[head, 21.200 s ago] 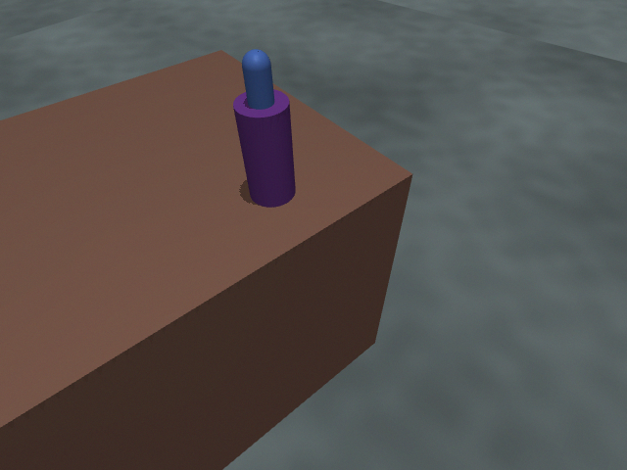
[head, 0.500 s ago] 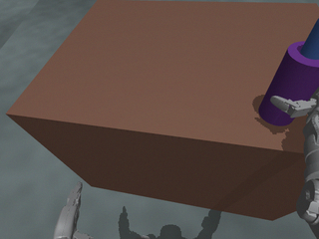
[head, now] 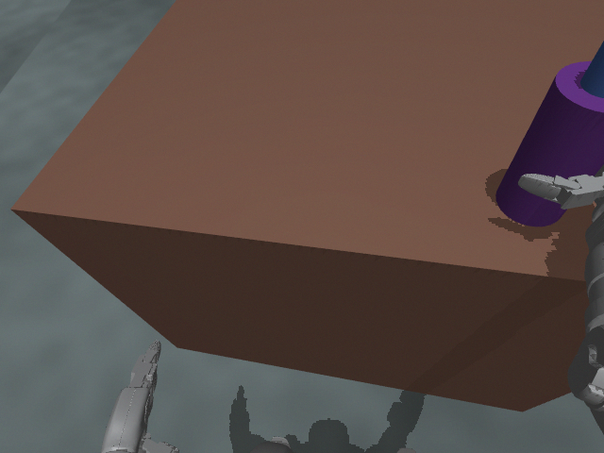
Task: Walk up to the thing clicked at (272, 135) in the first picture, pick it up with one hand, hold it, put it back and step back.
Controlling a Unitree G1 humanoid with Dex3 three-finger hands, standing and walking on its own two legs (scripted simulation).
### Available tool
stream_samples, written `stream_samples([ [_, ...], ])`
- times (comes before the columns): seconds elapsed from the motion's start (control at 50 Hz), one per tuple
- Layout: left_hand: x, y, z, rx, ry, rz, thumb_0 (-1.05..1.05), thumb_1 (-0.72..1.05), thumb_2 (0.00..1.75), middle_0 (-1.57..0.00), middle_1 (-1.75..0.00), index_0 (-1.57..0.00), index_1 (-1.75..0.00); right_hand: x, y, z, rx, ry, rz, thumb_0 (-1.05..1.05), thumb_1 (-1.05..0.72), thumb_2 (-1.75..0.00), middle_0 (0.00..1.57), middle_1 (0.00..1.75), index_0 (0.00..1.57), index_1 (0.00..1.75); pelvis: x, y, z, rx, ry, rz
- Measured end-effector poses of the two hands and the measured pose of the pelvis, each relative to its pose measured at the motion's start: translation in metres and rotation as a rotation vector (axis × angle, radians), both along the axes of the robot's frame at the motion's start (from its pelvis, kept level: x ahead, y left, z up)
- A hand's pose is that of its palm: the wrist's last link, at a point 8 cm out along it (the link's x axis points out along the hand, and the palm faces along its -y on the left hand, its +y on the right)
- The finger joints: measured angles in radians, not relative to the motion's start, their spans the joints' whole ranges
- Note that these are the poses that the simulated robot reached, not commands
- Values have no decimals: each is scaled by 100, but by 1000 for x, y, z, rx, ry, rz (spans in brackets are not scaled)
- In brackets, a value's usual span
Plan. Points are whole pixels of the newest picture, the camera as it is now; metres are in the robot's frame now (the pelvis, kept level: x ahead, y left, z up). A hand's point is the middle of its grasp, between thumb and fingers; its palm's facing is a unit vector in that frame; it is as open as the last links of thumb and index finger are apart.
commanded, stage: open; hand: right
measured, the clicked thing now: (576, 127) +0.49 -0.24 +0.15
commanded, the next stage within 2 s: withdraw in 0.28 s
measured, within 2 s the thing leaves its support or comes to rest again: neither
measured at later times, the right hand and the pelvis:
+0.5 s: hand (578, 152) +0.49 -0.26 +0.12, palm faces +0.28 +0.96 +0.01, open 16.0 cm; pelvis +0.00 +0.00 +0.00, yaw +0 degrees
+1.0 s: hand out of the picture +0.47 -0.35 +0.21, palm faces +0.40 +0.89 -0.21, open 17.5 cm; pelvis +0.02 +0.00 +0.02, yaw +0 degrees
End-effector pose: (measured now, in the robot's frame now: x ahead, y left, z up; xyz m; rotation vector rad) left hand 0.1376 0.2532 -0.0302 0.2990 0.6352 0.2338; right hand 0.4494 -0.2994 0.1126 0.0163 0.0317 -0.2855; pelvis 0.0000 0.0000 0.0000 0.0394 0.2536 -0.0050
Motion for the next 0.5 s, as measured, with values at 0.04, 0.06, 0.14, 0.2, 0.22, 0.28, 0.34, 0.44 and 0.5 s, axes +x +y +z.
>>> stream_samples([
  [0.04,1,0,0,0,0,-3,-1,-51,4,-6,-5,-7,-4,0,-1,5,-3,-19,0,-2,59,-63,75,74,78,74,0,0,0,0,-1,-2],
  [0.06,1,0,0,-1,1,-3,-1,-51,4,-6,-5,-7,-5,1,-1,8,-6,-25,1,-2,58,-59,75,72,78,72,0,1,0,1,-1,-3],
  [0.14,1,1,-2,-6,4,-4,-1,-52,5,-6,-5,-7,-5,2,-3,13,-11,-27,3,-2,57,-46,74,65,76,64,0,1,-1,1,2,-5],
  [0.2,2,1,-3,-11,2,-10,-1,-53,5,-6,-5,-6,-5,2,-2,13,-8,-19,8,-2,57,-39,70,58,73,58,0,2,-1,-1,4,-5],
  [0.22,2,0,-2,-13,2,-11,-1,-53,5,-6,-5,-6,-5,2,-3,13,-9,-17,8,-2,57,-37,69,56,72,56,0,2,-2,-1,5,-5],
  [0.28,2,0,-2,-16,-2,-17,-1,-53,5,-6,-5,-6,-5,1,-3,12,-7,-16,10,-2,57,-31,64,50,66,50,0,2,-2,-3,6,-5],
  [0.34,1,1,-2,-16,3,-17,-1,-53,6,-6,-5,-6,-5,0,-4,10,-3,-12,7,-2,57,-25,57,44,59,44,-1,3,-2,-4,6,-6],
  [0.44,0,3,-3,-7,17,-20,-1,-54,6,-6,-5,-6,-5,1,-4,7,-5,-19,6,-2,57,-19,44,33,46,33,-1,4,-3,-5,11,-8],
  [0.5,1,5,-2,-2,17,-15,-1,-53,5,-6,-5,-6,-5,1,-5,7,-7,-21,4,-1,57,-17,35,28,36,28,0,5,-4,-4,11,-8],
])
